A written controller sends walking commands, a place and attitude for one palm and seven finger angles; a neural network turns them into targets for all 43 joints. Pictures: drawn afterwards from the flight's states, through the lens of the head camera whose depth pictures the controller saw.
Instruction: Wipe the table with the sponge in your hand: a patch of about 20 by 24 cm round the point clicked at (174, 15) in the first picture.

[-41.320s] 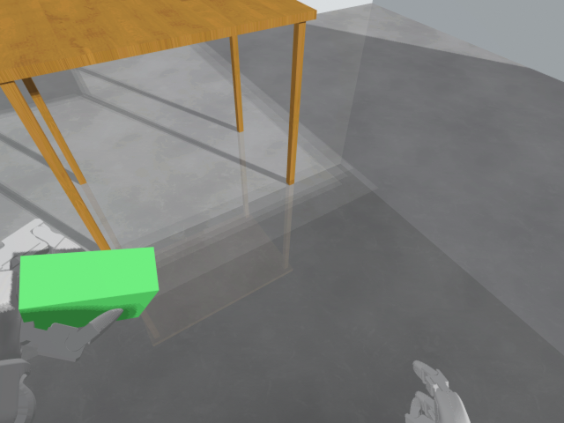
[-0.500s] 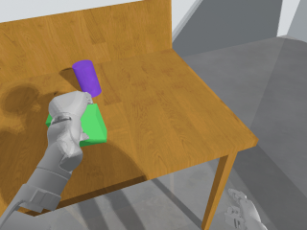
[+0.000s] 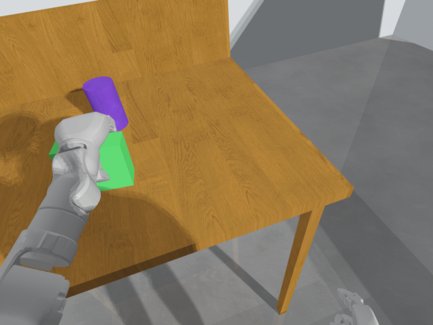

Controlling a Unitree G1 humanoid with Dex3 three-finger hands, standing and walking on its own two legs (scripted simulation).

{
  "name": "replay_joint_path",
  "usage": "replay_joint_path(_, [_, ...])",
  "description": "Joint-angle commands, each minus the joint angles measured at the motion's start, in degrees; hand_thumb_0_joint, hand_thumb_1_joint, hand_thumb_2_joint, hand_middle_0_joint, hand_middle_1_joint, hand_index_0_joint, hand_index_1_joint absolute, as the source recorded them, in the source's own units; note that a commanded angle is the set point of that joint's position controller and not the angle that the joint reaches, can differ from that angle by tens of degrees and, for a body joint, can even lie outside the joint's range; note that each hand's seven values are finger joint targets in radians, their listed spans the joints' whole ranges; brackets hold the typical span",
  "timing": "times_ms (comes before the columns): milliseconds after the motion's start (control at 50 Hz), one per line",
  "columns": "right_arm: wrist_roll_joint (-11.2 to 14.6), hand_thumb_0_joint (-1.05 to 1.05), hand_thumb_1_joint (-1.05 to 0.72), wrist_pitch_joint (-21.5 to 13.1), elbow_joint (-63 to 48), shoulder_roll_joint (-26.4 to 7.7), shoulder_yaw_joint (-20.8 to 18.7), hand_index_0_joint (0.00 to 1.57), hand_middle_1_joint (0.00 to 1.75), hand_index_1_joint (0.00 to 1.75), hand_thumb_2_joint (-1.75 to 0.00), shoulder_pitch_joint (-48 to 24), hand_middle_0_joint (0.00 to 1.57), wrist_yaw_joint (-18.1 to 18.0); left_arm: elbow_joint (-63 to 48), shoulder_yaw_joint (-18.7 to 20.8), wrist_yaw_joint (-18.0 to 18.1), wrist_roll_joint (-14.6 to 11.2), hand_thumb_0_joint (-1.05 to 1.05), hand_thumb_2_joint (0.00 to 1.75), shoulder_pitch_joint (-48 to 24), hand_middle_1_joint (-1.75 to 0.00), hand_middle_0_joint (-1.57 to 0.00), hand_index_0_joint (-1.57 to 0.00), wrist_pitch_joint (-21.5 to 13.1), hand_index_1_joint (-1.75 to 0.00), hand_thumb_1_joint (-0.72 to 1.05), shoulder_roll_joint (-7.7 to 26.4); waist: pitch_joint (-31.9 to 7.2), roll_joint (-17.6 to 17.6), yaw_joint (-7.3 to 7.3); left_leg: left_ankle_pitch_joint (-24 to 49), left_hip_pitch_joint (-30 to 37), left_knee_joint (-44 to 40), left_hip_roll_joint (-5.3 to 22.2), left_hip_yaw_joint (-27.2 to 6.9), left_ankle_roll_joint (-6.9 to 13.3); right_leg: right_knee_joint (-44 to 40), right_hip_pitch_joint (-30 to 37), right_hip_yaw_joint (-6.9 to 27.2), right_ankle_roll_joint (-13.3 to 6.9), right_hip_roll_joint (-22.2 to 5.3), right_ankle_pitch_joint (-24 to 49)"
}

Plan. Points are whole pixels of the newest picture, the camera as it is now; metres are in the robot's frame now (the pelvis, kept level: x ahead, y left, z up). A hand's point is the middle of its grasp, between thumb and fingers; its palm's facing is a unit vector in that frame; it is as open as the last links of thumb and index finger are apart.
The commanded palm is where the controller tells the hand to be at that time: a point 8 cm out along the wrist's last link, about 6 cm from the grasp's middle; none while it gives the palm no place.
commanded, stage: wipe forward along the middle lane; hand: left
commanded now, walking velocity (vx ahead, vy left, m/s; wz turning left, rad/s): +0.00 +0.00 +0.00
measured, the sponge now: (100, 170) +0.37 +0.27 +0.11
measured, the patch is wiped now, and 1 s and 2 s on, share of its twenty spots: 1.00 1.00 1.00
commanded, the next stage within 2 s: slide back across to the first lane in 0.46 s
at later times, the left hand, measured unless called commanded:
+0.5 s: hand (94, 139) +0.42 +0.29 +0.15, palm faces -0.07 -0.02 -1.00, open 9.2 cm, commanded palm +0.41 +0.29 +0.17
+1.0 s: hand (81, 134) +0.43 +0.32 +0.16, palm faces -0.03 -0.04 -1.00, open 9.2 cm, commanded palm +0.39 +0.33 +0.21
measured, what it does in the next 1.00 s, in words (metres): stands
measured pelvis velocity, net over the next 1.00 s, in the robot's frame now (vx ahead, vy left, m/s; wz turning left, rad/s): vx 0.03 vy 0.03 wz -0.01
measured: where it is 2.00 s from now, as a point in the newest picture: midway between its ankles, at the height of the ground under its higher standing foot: outside the picture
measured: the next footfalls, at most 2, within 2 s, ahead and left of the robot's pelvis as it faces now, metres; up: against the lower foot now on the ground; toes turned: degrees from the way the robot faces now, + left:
none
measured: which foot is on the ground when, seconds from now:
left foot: down 0.00-1.00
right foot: down 0.00-1.00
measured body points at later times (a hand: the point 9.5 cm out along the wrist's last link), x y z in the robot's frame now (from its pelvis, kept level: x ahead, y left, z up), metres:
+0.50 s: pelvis +0.00 +0.01 +0.00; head +0.02 -0.02 +0.45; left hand +0.42 +0.29 +0.21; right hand +0.15 -0.24 -0.12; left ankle -0.02 +0.12 -0.74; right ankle +0.05 -0.06 -0.74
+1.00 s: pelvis +0.03 +0.03 +0.01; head +0.04 +0.00 +0.46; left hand +0.43 +0.32 +0.21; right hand +0.20 -0.21 -0.11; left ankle -0.02 +0.13 -0.74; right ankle +0.05 -0.06 -0.74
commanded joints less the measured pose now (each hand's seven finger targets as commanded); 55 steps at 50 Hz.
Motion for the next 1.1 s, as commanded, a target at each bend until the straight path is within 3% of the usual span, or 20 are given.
replay_joint_path(0, [0.2, 0.00, -0.90, -2.8, -8.6, -6.2, -2.5, 0.20, 0.30, 0.30, -0.90, -7.2, 0.20, -0.9, 1.0, 3.5, 2.6, 2.2, 0.00, 1.30, -16.2, -1.60, -1.20, -1.20, -0.8, -1.60, 0.10, 13.1, -7.3, -10.2, -0.50, 1.4, -10.6, -3.7, -1.3, 0.9, 2.3, -7.5, 13.1, 9.2, 2.0, -4.8, -8.9])
replay_joint_path(60, [0.2, 0.00, -0.90, -2.7, -8.7, -6.4, -2.6, 0.20, 0.30, 0.30, -0.90, -7.3, 0.20, -0.9, 1.4, 5.1, 3.1, 2.3, 0.00, 1.30, -17.4, -1.60, -1.20, -1.20, -1.6, -1.60, 0.10, 15.2, -8.7, -9.1, -0.20, 1.6, -10.8, -4.0, -1.4, 0.7, 2.3, -7.3, 13.6, 9.4, 1.9, -4.7, -8.4])
replay_joint_path(100, [0.2, 0.00, -0.90, -2.6, -8.2, -6.3, -2.7, 0.20, 0.30, 0.30, -0.90, -6.6, 0.20, -1.0, 3.3, 3.3, 3.3, 2.6, 0.00, 1.30, -19.0, -1.60, -1.20, -1.20, -1.7, -1.60, 0.10, 14.0, -7.6, -8.7, -0.85, 1.0, -11.1, -3.8, -1.4, 1.1, 2.3, -7.7, 13.0, 9.3, 2.1, -5.0, -9.4])
replay_joint_path(160, [0.3, 0.00, -0.90, -2.5, -7.7, -6.7, -2.7, 0.20, 0.30, 0.30, -0.90, -6.2, 0.20, -1.2, 5.7, 5.2, 3.3, 2.9, 0.00, 1.30, -21.5, -1.60, -1.20, -1.20, -2.4, -1.60, 0.10, 16.9, -8.3, -9.3, -1.04, 0.5, -11.8, -4.0, -1.3, 0.6, 2.2, -7.9, 12.9, 10.0, 1.9, -5.0, -10.4])
replay_joint_path(200, [0.3, 0.00, -0.90, -2.4, -7.9, -6.4, -2.8, 0.20, 0.30, 0.30, -0.90, -5.5, 0.20, -1.1, 6.4, 3.3, 3.2, 3.2, 0.00, 1.30, -20.7, -1.60, -1.20, -1.20, -2.9, -1.60, 0.10, 14.4, -9.3, -7.5, -0.89, 2.2, -11.0, -4.1, -1.4, 0.9, 2.3, -7.0, 13.5, 8.5, 1.8, -4.8, -6.9])
replay_joint_path(260, [0.4, 0.00, -0.90, -2.2, -7.9, -6.7, -2.7, 0.20, 0.30, 0.30, -0.90, -5.5, 0.20, -1.3, 7.5, 5.3, 3.2, 2.9, 0.00, 1.30, -23.3, -1.60, -1.20, -1.20, -3.7, -1.60, 0.10, 17.4, -9.1, -8.8, -1.30, 1.0, -11.9, -4.4, -1.2, 0.6, 2.4, -7.8, 13.3, 9.2, 1.9, -4.9, -8.5])
replay_joint_path(300, [0.4, 0.00, -0.90, -2.1, -7.2, -6.8, -2.7, 0.20, 0.30, 0.30, -0.90, -4.5, 0.20, -1.4, 10.2, 3.6, 3.1, 3.4, 0.00, 1.30, -24.3, -1.60, -1.20, -1.20, -4.1, -1.60, 0.10, 16.0, -7.6, -9.4, -1.94, 0.7, -11.7, -4.7, -1.2, 1.0, 2.5, -7.9, 11.8, 8.1, 2.1, -4.6, -8.7])
replay_joint_path(360, [0.5, 0.00, -0.90, -2.3, -7.3, -6.7, -2.8, 0.20, 0.30, 0.30, -0.90, -3.9, 0.20, -1.4, 10.6, 4.4, 3.2, 3.8, 0.00, 1.30, -27.5, -1.60, -1.20, -1.20, -5.2, -1.60, 0.10, 17.0, -10.2, -7.0, -1.65, 2.2, -10.6, -5.4, -1.2, 0.5, 2.5, -7.3, 12.2, 7.1, 1.6, -4.3, -6.3])
replay_joint_path(420, [0.5, 0.00, -0.90, -2.3, -6.8, -6.7, -2.9, 0.20, 0.30, 0.30, -0.90, -2.4, 0.20, -1.2, 12.8, 2.4, 3.5, 4.3, 0.00, 1.30, -28.2, -1.60, -1.20, -1.20, -6.0, -1.60, 0.10, 14.3, -10.1, -7.0, -2.19, 3.6, -9.9, -5.6, -1.1, 0.7, 2.5, -7.1, 11.6, 6.0, 1.6, -3.9, -3.5])
replay_joint_path(480, [0.3, 0.00, -0.90, -2.0, -6.6, -6.9, -3.1, 0.20, 0.30, 0.30, -0.90, -1.7, 0.20, -1.2, 13.4, 4.5, 4.1, 4.2, 0.00, 1.30, -27.1, -1.60, -1.20, -1.20, -6.9, -1.60, 0.10, 16.2, -12.4, -8.5, -1.63, 6.0, -9.9, -5.5, -1.1, 0.5, 2.6, -6.2, 13.6, 5.7, 1.6, -3.9, 0.3])
replay_joint_path(500, [0.5, 0.00, -0.90, -2.0, -6.9, -6.6, -3.1, 0.20, 0.30, 0.30, -0.90, -2.0, 0.20, -1.0, 12.8, 2.1, 4.1, 3.7, 0.00, 1.30, -27.4, -1.60, -1.20, -1.20, -6.9, -1.60, 0.10, 13.0, -11.6, -8.1, -1.98, 6.1, -9.6, -5.6, -1.2, 0.7, 2.6, -6.5, 12.8, 5.5, 1.6, -3.8, 0.6])
replay_joint_path(540, [0.6, 0.00, -0.90, -2.0, -6.8, -6.6, -3.1, 0.20, 0.30, 0.30, -0.90, -2.1, 0.20, -0.8, 12.2, 1.7, 4.3, 3.4, 0.00, 1.30, -27.2, -1.60, -1.20, -1.20, -6.8, -1.60, 0.10, 12.0, -11.4, -7.7, -1.92, 5.8, -8.6, -6.0, -1.1, 0.5, 2.5, -6.9, 11.8, 5.1, 1.6, -3.6, 0.0])
replay_joint_path(580, [0.4, 0.00, -0.90, -1.9, -6.8, -6.8, -3.3, 0.20, 0.30, 0.30, -0.90, -2.0, 0.20, -0.8, 11.4, 4.7, 4.8, 3.1, 0.00, 1.30, -26.0, -1.60, -1.20, -1.20, -6.9, -1.60, 0.10, 14.9, -13.7, -8.6, -0.95, 8.3, -7.8, -6.1, -1.0, 0.3, 2.7, -6.3, 14.4, 5.2, 1.3, -3.6, 2.7])
replay_joint_path(620, [0.4, 0.00, -0.90, -1.8, -7.5, -6.5, -3.2, 0.20, 0.30, 0.30, -0.90, -3.0, 0.20, -0.5, 8.0, 4.7, 5.1, 2.9, 0.00, 1.30, -25.7, -1.60, -1.20, -1.20, -6.7, -1.60, 0.10, 14.9, -14.5, -7.4, -0.42, 9.7, -7.0, -6.6, -1.2, 0.3, 2.7, -6.0, 15.6, 4.6, 1.2, -3.6, 4.4])
replay_joint_path(740, [0.4, 0.00, -0.90, -1.6, -7.2, -6.5, -2.8, 0.20, 0.30, 0.30, -0.90, -4.4, 0.20, -0.4, 5.8, 5.9, 5.1, 3.4, 0.00, 1.30, -26.7, -1.60, -1.20, -1.20, -4.4, -1.60, 0.10, 17.7, -12.9, -6.7, -0.22, 10.8, -5.5, -8.0, -1.1, 0.5, 2.8, -6.9, 16.6, 4.5, 1.1, -3.5, 4.4])
replay_joint_path(760, [0.5, 0.00, -0.90, -1.6, -7.3, -6.7, -2.7, 0.20, 0.30, 0.30, -0.90, -5.2, 0.20, -0.5, 5.1, 7.6, 4.9, 3.5, 0.00, 1.30, -27.5, -1.60, -1.20, -1.20, -4.2, -1.60, 0.10, 19.9, -13.7, -6.5, 0.08, 11.7, -5.2, -8.4, -1.0, 0.1, 2.8, -6.9, 17.1, 4.6, 0.8, -3.4, 4.9])
replay_joint_path(880, [0.3, 0.00, -0.90, -1.7, -8.1, -6.3, -2.5, 0.20, 0.30, 0.30, -0.90, -5.9, 0.20, 0.0, 1.8, 7.3, 3.3, 4.1, 0.00, 1.30, -26.3, -1.60, -1.20, -1.20, -3.2, -1.60, 0.10, 19.9, -14.5, -4.4, 0.48, 15.5, -2.6, -8.7, -0.9, 0.3, 2.8, -6.5, 19.3, 4.0, 0.4, -3.4, 8.9])
replay_joint_path(920, [0.1, 0.00, -0.90, -1.6, -8.3, -6.5, -2.5, 0.20, 0.30, 0.30, -0.90, -6.1, 0.20, 0.2, 0.0, 9.3, 2.6, 3.9, 0.00, 1.30, -24.0, -1.60, -1.20, -1.20, -3.3, -1.60, 0.10, 21.8, -15.4, -5.3, 1.13, 17.7, -2.1, -8.4, -1.0, 0.2, 2.8, -6.1, 21.2, 4.3, 0.3, -3.4, 11.9])
replay_joint_path(1000, [0.0, 0.00, -0.90, -2.0, -9.6, -6.1, -2.7, 0.20, 0.30, 0.30, -0.90, -7.2, 0.20, 1.0, -7.1, 10.5, 1.6, 3.3, 0.00, 1.30, -21.2, -1.60, -1.20, -1.20, -3.6, -1.60, 0.10, 21.9, -17.5, -2.9, 2.12, 23.4, 0.6, -7.9, -0.9, -0.2, 2.7, -5.3, 22.5, 3.8, -0.3, -3.3, 16.9])
replay_joint_path(1080, [0.0, 0.00, -0.90, -2.1, -9.3, -6.2, -2.7, 0.20, 0.30, 0.30, -0.90, -7.5, 0.20, 1.0, -8.8, 11.8, 0.6, 2.1, 0.00, 1.30, -20.4, -1.60, -1.20, -1.20, -3.3, -1.60, 0.10, 22.9, -14.4, -3.7, 1.45, 23.9, 1.1, -8.0, -0.8, -0.3, 2.7, -5.9, 21.3, 3.5, -0.4, -3.3, 17.2])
